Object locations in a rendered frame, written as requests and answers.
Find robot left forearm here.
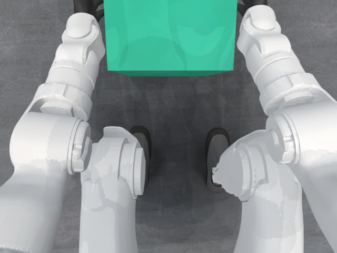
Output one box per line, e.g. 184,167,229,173
9,13,105,165

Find robot right forearm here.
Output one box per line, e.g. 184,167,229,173
237,5,337,116

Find carton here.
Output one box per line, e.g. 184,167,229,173
104,0,237,77

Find robot right hand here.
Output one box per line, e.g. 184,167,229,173
237,0,267,17

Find right robot foot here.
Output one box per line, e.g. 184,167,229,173
204,128,230,193

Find robot left hand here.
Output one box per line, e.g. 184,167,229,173
73,0,104,22

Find robot right thigh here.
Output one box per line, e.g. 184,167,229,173
228,140,304,253

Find right robot upper arm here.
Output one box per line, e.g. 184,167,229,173
265,100,337,253

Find left robot upper arm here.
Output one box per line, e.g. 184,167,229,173
0,112,92,253

